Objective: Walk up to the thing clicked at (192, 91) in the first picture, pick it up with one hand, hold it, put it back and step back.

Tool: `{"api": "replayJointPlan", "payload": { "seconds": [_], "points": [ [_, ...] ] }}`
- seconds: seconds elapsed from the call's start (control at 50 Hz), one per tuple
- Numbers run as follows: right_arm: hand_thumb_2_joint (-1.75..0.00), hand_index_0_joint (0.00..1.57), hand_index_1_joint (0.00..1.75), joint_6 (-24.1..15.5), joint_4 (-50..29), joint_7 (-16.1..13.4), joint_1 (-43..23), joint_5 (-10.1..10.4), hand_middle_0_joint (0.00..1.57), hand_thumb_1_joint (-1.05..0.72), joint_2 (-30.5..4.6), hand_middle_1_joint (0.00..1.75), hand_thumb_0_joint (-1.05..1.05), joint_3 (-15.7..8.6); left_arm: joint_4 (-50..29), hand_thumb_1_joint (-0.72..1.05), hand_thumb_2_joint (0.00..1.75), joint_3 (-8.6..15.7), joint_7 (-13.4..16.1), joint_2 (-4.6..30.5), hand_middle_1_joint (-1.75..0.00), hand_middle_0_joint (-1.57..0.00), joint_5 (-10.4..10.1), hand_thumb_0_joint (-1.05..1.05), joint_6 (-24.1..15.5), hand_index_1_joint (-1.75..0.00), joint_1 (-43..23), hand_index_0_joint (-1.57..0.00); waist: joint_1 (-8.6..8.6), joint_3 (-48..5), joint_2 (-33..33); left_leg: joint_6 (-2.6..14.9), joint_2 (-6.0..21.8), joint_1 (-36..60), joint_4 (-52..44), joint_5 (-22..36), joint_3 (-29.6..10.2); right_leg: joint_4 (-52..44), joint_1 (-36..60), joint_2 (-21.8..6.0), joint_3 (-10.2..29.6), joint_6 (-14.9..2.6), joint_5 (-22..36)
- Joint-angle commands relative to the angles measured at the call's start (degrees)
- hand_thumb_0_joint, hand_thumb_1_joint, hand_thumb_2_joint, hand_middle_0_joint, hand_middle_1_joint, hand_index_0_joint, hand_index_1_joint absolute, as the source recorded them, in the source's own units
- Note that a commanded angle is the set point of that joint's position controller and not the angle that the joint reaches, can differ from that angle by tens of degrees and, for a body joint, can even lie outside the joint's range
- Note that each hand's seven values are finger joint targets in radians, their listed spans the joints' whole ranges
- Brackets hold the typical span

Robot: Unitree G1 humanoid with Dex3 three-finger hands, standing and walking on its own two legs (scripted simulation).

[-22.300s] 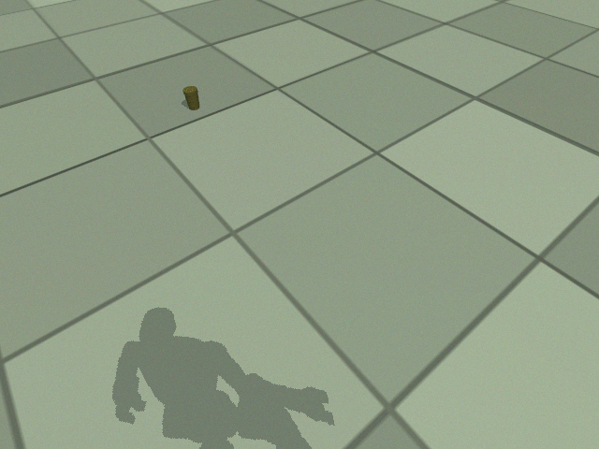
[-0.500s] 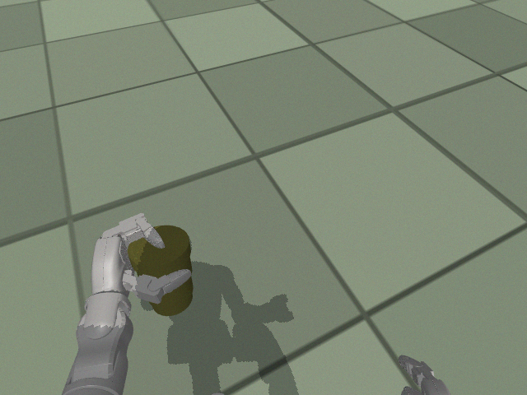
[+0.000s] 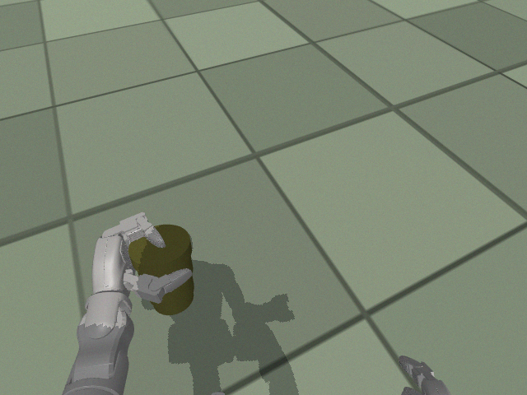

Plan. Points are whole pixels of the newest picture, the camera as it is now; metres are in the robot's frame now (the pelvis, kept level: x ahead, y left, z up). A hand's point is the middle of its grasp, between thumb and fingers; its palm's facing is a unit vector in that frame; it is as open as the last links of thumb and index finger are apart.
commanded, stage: hold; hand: left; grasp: from the side
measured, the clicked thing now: (167, 272) +0.31 +0.17 +0.00
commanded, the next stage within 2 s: crouch in 0.38 s
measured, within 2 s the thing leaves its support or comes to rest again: neither
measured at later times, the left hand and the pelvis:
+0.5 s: hand (158, 260) +0.31 +0.17 +0.04, palm faces +0.11 -0.99 -0.04, open 7.7 cm; pelvis -0.01 +0.00 +0.00, yaw +0 degrees
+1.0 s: hand (174, 291) +0.33 +0.18 -0.11, palm faces +0.15 -0.99 -0.01, open 7.6 cm; pelvis -0.03 +0.00 -0.09, yaw -1 degrees
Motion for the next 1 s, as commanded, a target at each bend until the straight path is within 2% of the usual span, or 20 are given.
{"api": "replayJointPlan", "payload": {
  "seconds": [0.0,0.04,0.1,0.14,0.18,0.26,0.32,0.38,0.42,0.46,0.48,0.54,0.56,0.6,0.68,0.78,0.88,0.9,0.92,0.98],
  "points": [
    [-0.91,0.2,0.3,-3.0,-7.16,-0.26,-2.0,0.53,0.2,-0.91,-8.07,0.3,0.0,-3.09,-21.17,0.13,1.19,2.57,-0.98,6.72,-1.36,-1.21,-2.17,0.0,-6.66,-1.36,-21.19,-1.23,-0.2,-17.58,1.95,1.11,-1.56,11.24,-6.01,14.63,0.52,-6.48,4.27,1.15,-0.29,-0.64,18.71],
    [-0.91,0.2,0.3,-2.81,-6.97,-0.21,-1.89,0.41,0.2,-0.92,-7.85,0.3,0.0,-2.9,-19.59,0.12,1.18,2.18,-0.61,6.3,-1.35,-1.2,-1.8,0.0,-6.58,-1.35,-20.41,-1.21,-0.4,-17.42,1.67,1.1,-1.59,11.2,-6.0,13.87,0.43,-6.7,4.11,1.12,-0.43,-0.64,17.65],
    [-0.91,0.2,0.3,-2.97,-6.99,-0.44,-2.1,0.41,0.2,-0.91,-7.64,0.3,0.0,-2.64,-23.46,0.13,1.19,5.48,0.3,9.17,-1.35,-1.2,-1.97,0.0,-7.18,-1.35,-22.94,-1.22,0.29,-18.24,2.58,1.19,-1.74,11.01,-5.97,13.71,0.66,-6.72,4.58,0.94,-0.04,-0.58,17.99],
    [-0.91,0.2,0.3,-2.67,-7.07,-0.69,-1.95,0.33,0.2,-0.92,-7.29,0.3,0.0,-2.33,-21.98,0.1,1.18,4.8,0.86,7.56,-1.35,-1.19,-1.71,0.0,-6.81,-1.35,-20.39,-1.21,0.17,-18.07,1.4,1.22,-1.84,11.1,-6.23,13.29,0.75,-7.0,5.31,0.9,-0.09,-0.48,17.66],
    [-0.91,0.2,0.3,-2.76,-6.53,-0.89,-2.22,0.16,0.2,-0.92,-7.27,0.3,0.0,-2.36,-22.9,0.13,1.19,6.1,1.31,8.62,-1.36,-1.2,-1.54,0.0,-7.01,-1.36,-20.76,-1.21,0.46,-17.57,2.95,1.07,-1.93,10.94,-6.55,12.02,0.91,-7.16,4.54,0.91,0.09,-0.63,16.4],
    [-0.91,0.2,0.3,-2.85,-6.34,-0.76,-2.54,0.15,0.2,-0.91,-7.35,0.3,0.0,-2.46,-18.24,0.14,1.21,3.63,0.92,5.87,-1.37,-1.19,-1.28,0.0,-6.45,-1.37,-19.62,-1.21,-0.32,-15.35,2.74,0.97,-1.62,9.94,-6.97,10.42,0.51,-6.76,2.85,1.17,-0.32,-0.84,14.6],
    [-0.91,0.2,0.3,-2.82,-6.49,-0.89,-2.34,0.23,0.2,-0.92,-7.87,0.3,0.0,-2.9,-19.68,0.15,1.2,4.34,0.19,8.51,-1.37,-1.21,-0.83,0.0,-6.81,-1.37,-21.0,-1.23,-0.17,-17.16,2.85,1.09,-1.77,10.97,-6.7,10.93,0.72,-7.13,3.65,0.92,-0.03,-0.73,15.3],
    [-0.91,0.2,0.3,-3.17,-7.0,-0.71,-2.43,0.34,0.2,-0.92,-7.72,0.3,0.0,-2.74,-17.68,0.13,1.2,1.63,-0.85,5.52,-1.38,-1.23,-1.45,0.0,-6.21,-1.38,-19.37,-1.24,-0.78,-16.43,0.51,1.36,-1.72,10.31,-6.45,11.29,0.49,-7.19,4.17,0.98,-0.09,-0.48,15.95],
    [-0.91,0.2,0.3,-3.25,-6.82,-0.78,-2.48,0.61,0.2,-0.92,-7.95,0.3,0.0,-2.88,-20.31,0.13,1.19,3.85,-0.66,7.81,-1.37,-1.21,-1.98,0.0,-6.58,-1.37,-23.06,-1.23,-0.3,-17.81,1.47,1.29,-1.78,10.98,-6.79,10.41,0.65,-7.49,4.34,0.83,0.08,-0.57,15.18],
    [-0.91,0.2,0.3,-3.12,-6.8,-0.76,-2.29,0.37,0.2,-0.92,-7.67,0.3,0.0,-2.6,-19.57,0.15,1.21,2.15,-0.57,5.79,-1.37,-1.23,-2.14,0.0,-6.27,-1.38,-21.74,-1.24,-0.71,-17.66,0.94,1.34,-1.78,10.9,-6.21,12.01,0.81,-7.42,4.14,0.88,0.11,-0.42,16.91],
    [-0.9,0.2,0.3,-3.35,-6.53,-0.85,-1.91,0.36,0.2,-0.88,-7.75,0.3,0.0,-2.67,-18.65,0.16,1.16,2.33,-0.43,5.36,-1.3,-1.2,-2.19,0.0,-5.99,-1.3,-19.69,-1.21,-0.65,-18.0,-0.34,1.43,-1.75,11.19,-6.06,12.54,0.75,-7.47,4.37,0.91,0.01,-0.3,17.42],
    [-0.9,0.2,0.3,-3.46,-6.14,-0.5,-2.86,0.22,0.2,-0.88,-7.52,0.3,0.0,-2.6,-13.79,0.19,1.17,3.32,0.1,5.45,-1.33,-1.23,-1.46,0.0,-6.34,-1.33,-20.27,-1.24,-0.55,-13.38,-0.87,1.51,-1.81,7.8,-6.08,9.77,0.81,-7.31,2.09,0.83,-0.08,-0.34,14.79],
    [-0.9,0.2,0.3,-3.4,-5.82,-0.35,-3.07,0.18,0.2,-0.88,-7.56,0.3,0.0,-2.83,-16.02,0.19,1.17,4.38,0.4,6.89,-1.33,-1.23,-1.27,0.0,-7.42,-1.33,-22.66,-1.24,-0.13,-13.67,1.16,1.38,-1.85,7.51,-6.18,8.59,0.83,-6.9,1.17,0.69,-0.06,-0.63,13.54],
    [-0.9,0.2,0.3,-3.3,-5.93,-0.2,-3.11,0.04,0.2,-0.88,-7.18,0.3,0.0,-2.73,-14.8,0.21,1.19,4.56,0.77,6.05,-1.35,-1.25,-1.22,0.0,-8.62,-1.35,-23.13,-1.26,-0.15,-12.89,0.45,1.38,-1.76,6.18,-5.74,6.59,0.7,-6.27,-0.8,0.79,-0.21,-0.76,11.27],
    [-0.9,0.2,0.3,-3.34,-5.2,0.69,-3.31,-0.62,0.2,-0.88,-7.49,0.3,0.0,-3.3,-7.79,0.18,1.19,6.12,0.95,5.91,-1.36,-1.24,-0.61,0.0,-11.89,-1.36,-22.88,-1.26,-0.33,-12.17,0.13,1.55,-1.79,0.87,-2.63,3.27,0.28,-2.67,-5.56,0.73,-0.13,-0.91,8.29],
    [-0.9,0.2,0.3,-3.21,-4.66,1.74,-2.3,-1.54,0.2,-0.89,-8.1,0.3,0.0,-4.39,-2.07,0.16,1.2,6.43,0.07,6.74,-1.36,-1.25,0.68,0.0,-17.58,-1.36,-25.29,-1.27,-1.31,-19.22,1.21,1.48,-2.01,-5.33,5.32,2.64,0.01,4.48,-13.05,0.75,0.32,-1.38,7.55],
    [-0.91,0.2,0.3,-3.78,-4.07,3.03,-1.88,-2.27,0.2,-0.9,-9.2,0.3,0.0,-4.87,3.61,0.13,1.2,7.21,-1.89,6.56,-1.38,-1.29,-0.78,0.0,-24.31,-1.39,-29.43,-1.3,-2.4,-28.33,3.42,1.59,-1.89,-14.5,17.77,1.57,-1.58,16.4,-27.51,1.51,-0.32,-1.88,4.63],
    [-0.91,0.2,0.3,-3.81,-4.41,3.25,-2.11,-2.32,0.2,-0.91,-9.6,0.3,0.0,-4.79,8.29,0.13,1.21,6.23,-2.05,4.88,-1.39,-1.29,-0.9,0.0,-25.15,-1.39,-28.11,-1.3,-2.9,-28.69,1.51,1.74,-1.75,-16.82,19.78,0.96,-2.08,18.7,-30.15,1.77,-0.77,-1.95,3.78],
    [-0.91,0.2,0.3,-3.87,-4.11,3.3,-2.35,-2.49,0.2,-0.9,-9.79,0.3,0.0,-4.95,4.47,0.14,1.2,8.55,-1.88,8.75,-1.37,-1.27,-0.92,0.0,-26.9,-1.38,-31.56,-1.28,-2.02,-30.53,3.27,1.61,-1.84,-20.01,22.37,-0.23,-1.98,20.66,-31.91,1.59,0.14,-2.04,2.63],
    [-0.91,0.2,0.3,-3.48,-4.04,3.78,-2.49,-3.0,0.2,-0.9,-10.17,0.3,0.0,-4.73,4.63,0.11,1.18,8.88,-1.79,10.49,-1.34,-1.26,-0.14,0.0,-29.38,-1.35,-31.83,-1.26,-1.35,-34.76,6.53,1.31,-1.82,-23.33,26.73,0.55,-2.63,26.71,-37.97,1.93,-0.08,-2.54,1.96]
  ]
}}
